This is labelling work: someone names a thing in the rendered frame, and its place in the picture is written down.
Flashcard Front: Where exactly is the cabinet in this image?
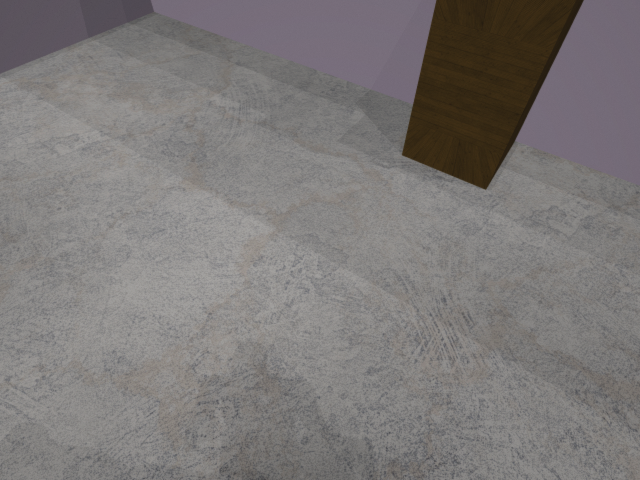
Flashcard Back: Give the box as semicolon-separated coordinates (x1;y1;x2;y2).
402;0;584;190

